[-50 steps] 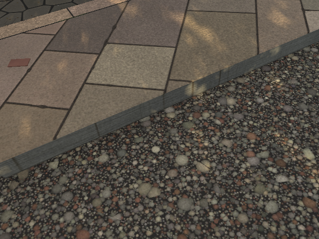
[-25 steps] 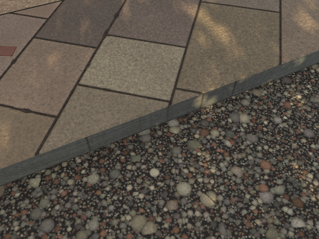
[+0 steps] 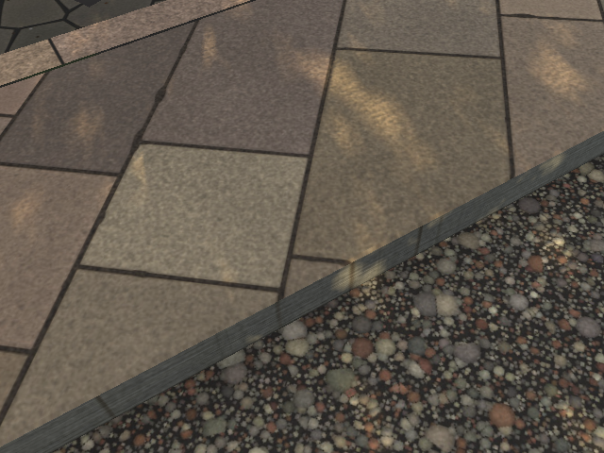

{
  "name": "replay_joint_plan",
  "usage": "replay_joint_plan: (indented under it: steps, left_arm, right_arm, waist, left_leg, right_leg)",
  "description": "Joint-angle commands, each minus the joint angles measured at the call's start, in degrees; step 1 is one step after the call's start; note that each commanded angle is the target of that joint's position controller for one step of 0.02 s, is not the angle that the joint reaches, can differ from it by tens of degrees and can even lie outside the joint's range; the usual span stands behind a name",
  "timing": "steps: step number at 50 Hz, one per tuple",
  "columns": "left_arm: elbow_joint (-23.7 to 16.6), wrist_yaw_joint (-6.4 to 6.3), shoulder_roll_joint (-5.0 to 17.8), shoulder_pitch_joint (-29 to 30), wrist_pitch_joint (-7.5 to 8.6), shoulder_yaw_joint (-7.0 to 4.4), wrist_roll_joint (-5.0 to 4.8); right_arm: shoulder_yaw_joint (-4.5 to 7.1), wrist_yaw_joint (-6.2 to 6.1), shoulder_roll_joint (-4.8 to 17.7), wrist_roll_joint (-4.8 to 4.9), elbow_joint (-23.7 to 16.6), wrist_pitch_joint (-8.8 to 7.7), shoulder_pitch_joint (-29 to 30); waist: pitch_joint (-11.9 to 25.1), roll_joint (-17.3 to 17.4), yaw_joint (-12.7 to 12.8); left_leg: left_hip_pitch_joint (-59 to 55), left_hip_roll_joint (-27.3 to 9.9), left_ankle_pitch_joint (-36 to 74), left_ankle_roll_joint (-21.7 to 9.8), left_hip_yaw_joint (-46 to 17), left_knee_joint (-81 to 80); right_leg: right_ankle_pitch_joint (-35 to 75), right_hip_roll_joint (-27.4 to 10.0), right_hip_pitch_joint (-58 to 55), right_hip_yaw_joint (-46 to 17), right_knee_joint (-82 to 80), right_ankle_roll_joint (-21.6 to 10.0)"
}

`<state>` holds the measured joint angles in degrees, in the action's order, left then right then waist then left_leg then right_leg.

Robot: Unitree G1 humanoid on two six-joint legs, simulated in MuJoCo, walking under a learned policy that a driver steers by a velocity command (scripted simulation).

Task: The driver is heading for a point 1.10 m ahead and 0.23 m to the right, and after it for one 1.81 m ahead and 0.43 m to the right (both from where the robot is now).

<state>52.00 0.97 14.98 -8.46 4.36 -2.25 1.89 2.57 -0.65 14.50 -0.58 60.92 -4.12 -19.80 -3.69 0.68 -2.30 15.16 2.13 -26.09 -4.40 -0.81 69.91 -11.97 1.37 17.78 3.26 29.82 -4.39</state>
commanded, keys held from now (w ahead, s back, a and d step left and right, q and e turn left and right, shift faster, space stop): w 0.42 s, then w+e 0.58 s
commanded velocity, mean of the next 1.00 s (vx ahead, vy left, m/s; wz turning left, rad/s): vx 0.50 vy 0.00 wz -0.22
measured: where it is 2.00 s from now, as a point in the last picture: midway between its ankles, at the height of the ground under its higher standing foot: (397, 194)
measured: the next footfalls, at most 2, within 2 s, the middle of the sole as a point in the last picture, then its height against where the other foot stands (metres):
left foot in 0.40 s outside the picture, level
right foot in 0.94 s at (368, 385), level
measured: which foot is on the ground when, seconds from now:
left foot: up 0.00-0.38, down 0.40-0.96, up 0.98-1.00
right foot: down 0.00-0.42, up 0.44-0.92, down 0.94-1.00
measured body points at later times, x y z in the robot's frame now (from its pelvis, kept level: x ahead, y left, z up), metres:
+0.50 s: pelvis +0.27 +0.02 +0.00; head +0.29 +0.03 +0.44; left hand +0.24 +0.27 -0.16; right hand +0.40 -0.23 -0.13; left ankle +0.33 +0.08 -0.74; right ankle +0.12 -0.08 -0.65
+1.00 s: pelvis +0.51 -0.04 -0.02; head +0.54 -0.05 +0.43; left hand +0.73 +0.16 -0.14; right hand +0.43 -0.28 -0.17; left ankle +0.37 +0.10 -0.66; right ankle +0.57 -0.10 -0.74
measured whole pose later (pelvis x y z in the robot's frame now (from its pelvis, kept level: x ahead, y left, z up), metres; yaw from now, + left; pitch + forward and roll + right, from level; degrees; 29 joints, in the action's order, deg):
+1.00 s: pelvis +0.51 -0.04 -0.02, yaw -16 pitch +0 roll +0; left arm 50.1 1.5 12.9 -4.1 2.5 -3.3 2.1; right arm 2.1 -1.4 12.0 -0.9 57.5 -3.9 -20.0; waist -4.0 0.4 -1.1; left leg 10.2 -3.9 -26.1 -0.6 9.2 60.3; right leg -11.2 4.4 23.9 6.2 34.7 -8.6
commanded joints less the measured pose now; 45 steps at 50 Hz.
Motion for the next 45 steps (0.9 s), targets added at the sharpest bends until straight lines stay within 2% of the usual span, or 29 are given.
replay_joint_plan:
  steps: [1, 2, 4, 6, 7, 9, 11, 14, 16, 17, 18, 19, 20, 21, 22, 23, 24, 25, 26, 27, 30, 32, 34, 37, 40, 43, 45]
  left_arm:
    - [1.5, -0.54, 5.0, -9.0, 0.35, -1.00, -0.65]
    - [2.2, -0.44, 4.1, -9.5, 0.76, -0.60, -0.64]
    - [3.6, -0.34, 4.9, -11.5, 1.80, -0.72, -1.18]
    - [4.6, -0.49, 5.2, -12.6, 2.10, -0.66, -1.42]
    - [5.0, -0.57, 4.9, -13.0, 1.98, -0.45, -1.43]
    - [5.5, -0.72, 4.2, -13.9, 1.62, -0.04, -1.49]
    - [6.6, -0.89, 4.5, -16.2, 1.52, 0.04, -1.48]
    - [8.3, -1.28, 5.0, -19.4, 1.21, -0.06, -1.15]
    - [9.0, -1.65, 5.0, -19.5, 0.90, -0.13, -0.67]
    - [8.9, -1.77, 5.3, -18.6, 0.84, -0.22, -0.49]
    - [9.0, -1.86, 5.8, -17.9, 0.80, -0.34, -0.36]
    - [9.0, -1.71, 5.8, -17.0, 0.61, -0.30, -0.47]
    - [7.9, -1.59, 5.2, -16.1, 0.80, 0.05, -0.91]
    - [6.1, -0.89, 0.2, -20.8, 1.00, 1.33, -2.97]
    - [7.1, -1.08, 3.4, -20.4, 0.59, 0.13, -2.12]
    - [6.1, -1.13, 5.1, -15.6, 0.20, -0.65, -1.01]
    - [5.6, -0.73, 3.8, -12.8, 0.33, -0.50, -0.88]
    - [5.7, -0.52, 2.3, -12.0, -0.03, -0.49, -0.75]
    - [5.8, -0.26, 1.5, -12.5, -0.78, -0.51, -0.07]
    - [6.5, 0.09, 0.4, -13.8, -1.51, -0.36, 0.22]
    - [4.8, 0.79, 0.3, -10.2, -2.55, -0.73, -0.08]
    - [2.9, 1.03, 0.3, -5.7, -2.80, -0.79, -0.26]
    - [1.0, 1.24, 0.0, -1.1, -2.85, -0.72, -0.41]
    - [-1.3, 1.59, -1.2, 4.5, -2.54, -0.14, -0.45]
    - [-3.6, 1.68, -1.3, 8.9, -2.51, 0.26, -0.20]
    - [-4.3, 1.41, -0.3, 7.7, -2.36, -0.15, 0.10]
    - [-3.0, 1.06, 1.0, 2.0, -2.15, -0.90, 0.36]
  right_arm:
    - [0.76, 0.98, 4.1, -1.32, -3.7, 0.39, 1.4]
    - [0.50, 1.41, 2.8, -1.82, -3.2, 1.26, 0.6]
    - [0.42, 1.88, 1.8, -1.91, -3.7, 1.99, 1.6]
    - [0.27, 2.23, 1.8, -1.62, -5.8, 2.09, 6.9]
    - [0.07, 2.36, 1.7, -1.64, -6.9, 2.04, 9.9]
    - [-0.67, 2.56, 0.7, -1.07, -8.6, 1.67, 15.2]
    - [-1.28, 2.52, 0.1, -0.50, -10.0, 1.41, 19.5]
    - [-1.26, 2.16, 1.3, -0.41, -11.4, 1.03, 22.4]
    - [-0.95, 1.93, 2.2, -0.50, -11.8, 0.55, 22.3]
    - [-0.69, 1.70, 2.6, -0.53, -11.3, 0.23, 20.3]
    - [-0.27, 1.36, 3.2, -0.56, -10.1, -0.13, 16.1]
    - [0.29, 0.90, 3.9, -0.75, -7.5, -0.62, 8.5]
    - [1.26, 0.19, 6.5, -1.81, -4.9, -1.11, -0.9]
    - [3.08, -0.34, 13.0, -3.19, -4.2, -0.98, -8.5]
    - [3.14, 0.43, 11.9, -1.39, -4.1, 0.09, -6.3]
    - [2.45, 0.71, 9.2, 0.02, -5.3, 0.36, 0.7]
    - [1.49, 0.88, 5.3, 0.17, -6.3, 0.04, 5.5]
    - [0.88, 0.76, 3.3, -0.03, -6.2, -0.48, 7.2]
    - [0.35, 0.45, 1.8, 0.03, -5.3, -1.04, 7.1]
    - [0.12, 0.26, 1.3, -0.18, -4.7, -1.58, 6.2]
    - [0.53, 0.05, 3.4, -0.16, -3.4, -2.79, 2.7]
    - [0.61, -0.15, 3.9, -0.32, -3.2, -2.96, 1.2]
    - [0.38, -0.34, 3.4, -0.36, -2.8, -2.95, -0.7]
    - [0.21, -0.72, 3.5, -0.41, -2.6, -2.97, -2.2]
    - [0.35, -1.19, 4.3, -0.45, -2.0, -2.71, -5.1]
    - [0.68, -1.82, 5.4, -0.74, -2.1, -1.96, -5.0]
    - [1.06, -2.01, 6.7, -0.98, -2.7, -1.13, -3.8]
  waist:
    - [2.7, -4.1, 2.3]
    - [3.0, -4.6, 1.4]
    - [3.1, -4.6, 0.4]
    - [0.7, -4.8, 0.5]
    - [0.0, -4.9, 1.0]
    - [-1.1, -4.9, 2.2]
    - [-1.5, -5.2, 3.6]
    - [-2.1, -4.8, 4.7]
    - [-2.0, -4.3, 4.0]
    - [-1.2, -4.2, 2.9]
    - [0.9, -4.5, 1.2]
    - [4.6, -3.6, -2.0]
    - [9.9, -2.0, -5.5]
    - [18.5, 8.9, -5.0]
    - [19.5, 8.4, -4.3]
    - [9.7, 3.3, -1.6]
    - [3.8, 1.3, -0.1]
    - [0.2, 0.8, 1.7]
    - [-0.9, 1.7, 3.2]
    - [-0.4, 2.1, 4.0]
    - [-0.1, 2.0, 4.5]
    - [-0.8, 2.0, 3.9]
    - [-1.6, 1.8, 2.9]
    - [-2.0, 2.2, 1.8]
    - [-2.1, 2.8, 0.4]
    - [-0.5, 4.1, 1.6]
    - [3.4, 5.4, 4.0]
  left_leg:
    - [17.9, -5.4, 7.2, 0.5, -2.0, 1.0]
    - [15.4, -5.6, 7.4, 0.8, -1.5, -0.1]
    - [16.7, -5.5, 9.7, 1.2, -0.7, -1.6]
    - [18.7, -6.1, 15.9, 2.2, 1.0, -9.6]
    - [18.6, -6.0, 18.3, 2.6, 2.3, -13.8]
    - [16.7, -5.6, 22.5, 3.0, 4.0, -23.8]
    - [14.4, -4.6, 25.9, 2.7, 5.5, -31.2]
    - [15.3, -4.1, 25.3, 1.3, 5.5, -35.3]
    - [15.1, -3.5, 21.4, -0.2, 5.3, -37.1]
    - [12.6, -2.4, 18.8, -1.0, 5.6, -38.4]
    - [7.8, -0.8, 16.8, -2.0, 6.1, -39.7]
    - [-0.9, 0.7, 18.1, -3.3, 6.9, -43.4]
    - [-15.1, -4.3, 19.1, -5.7, 1.4, -44.1]
    - [-33.0, -20.9, 14.3, -13.0, -22.3, -45.8]
    - [-32.8, -26.4, 10.3, -16.3, -36.9, -53.3]
    - [-24.1, -23.8, 4.0, -14.1, -28.5, -55.2]
    - [-15.4, -21.6, 4.4, -12.2, -22.3, -58.5]
    - [-9.2, -19.2, 8.6, -9.4, -16.7, -60.8]
    - [-5.4, -17.2, 13.5, -7.3, -12.0, -62.0]
    - [-4.0, -16.3, 17.4, -6.5, -8.7, -62.4]
    - [-5.3, -15.7, 23.7, -6.2, -2.6, -63.7]
    - [-6.9, -15.1, 25.1, -5.6, 0.7, -64.3]
    - [-8.7, -14.3, 27.5, -4.9, 3.5, -64.2]
    - [-10.7, -13.4, 33.8, -3.8, 7.7, -63.0]
    - [-15.4, -15.1, 42.5, -3.4, 10.3, -60.1]
    - [-20.5, -16.8, 58.4, -2.5, 12.4, -53.3]
    - [-22.7, -17.3, 71.9, -2.3, 13.5, -42.2]
  right_leg:
    - [23.2, -16.9, -14.7, -18.4, -14.4, -8.1]
    - [24.8, -16.0, -12.4, -16.5, -15.4, -7.5]
    - [29.6, -14.8, -12.2, -13.9, -16.1, -7.3]
    - [30.2, -12.4, -10.7, -9.9, -18.4, -6.3]
    - [29.7, -11.4, -10.3, -8.7, -19.4, -6.0]
    - [29.3, -9.9, -9.9, -6.5, -20.5, -5.4]
    - [29.4, -10.0, -11.4, -5.8, -21.3, -4.9]
    - [30.4, -12.5, -17.7, -6.8, -20.7, -5.4]
    - [35.3, -13.9, -22.0, -6.8, -17.8, -5.7]
    - [41.6, -14.0, -23.3, -6.3, -14.6, -5.4]
    - [48.3, -13.7, -24.0, -5.8, -9.6, -4.9]
    - [50.8, -12.1, -22.8, -4.4, -0.8, -4.0]
    - [41.6, -10.3, -14.1, -3.2, 11.2, -3.0]
    - [14.2, -3.0, 4.8, 0.8, 32.7, -0.4]
    - [-18.7, 2.9, 14.5, -3.1, 43.6, -0.8]
    - [-14.3, -1.6, 18.2, -6.5, 44.5, -1.6]
    - [-9.7, -3.8, 17.4, -6.8, 41.4, -1.5]
    - [-7.2, -5.4, 14.6, -6.8, 37.9, -1.3]
    - [-5.7, -6.3, 11.6, -6.8, 35.5, -0.5]
    - [-4.6, -6.2, 9.6, -6.3, 35.1, 0.1]
    - [-0.1, -7.0, 13.3, -5.4, 34.0, 1.1]
    - [3.8, -7.6, 17.4, -4.7, 31.5, 1.7]
    - [7.2, -7.5, 20.1, -3.8, 27.1, 2.1]
    - [11.8, -6.4, 18.7, -1.0, 17.2, 2.2]
    - [10.9, -5.0, 17.2, 2.3, 10.2, 0.7]
    - [4.7, -2.3, 13.7, 4.5, 6.7, -2.2]
    - [-0.9, 1.6, 7.6, 6.2, 5.1, -4.9]
Keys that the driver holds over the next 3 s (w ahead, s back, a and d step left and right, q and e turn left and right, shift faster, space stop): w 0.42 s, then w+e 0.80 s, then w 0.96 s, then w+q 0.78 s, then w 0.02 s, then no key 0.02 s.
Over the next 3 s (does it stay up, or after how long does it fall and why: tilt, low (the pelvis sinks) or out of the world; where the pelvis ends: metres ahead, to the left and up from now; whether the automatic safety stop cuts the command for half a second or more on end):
stays up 1.59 -0.39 0.14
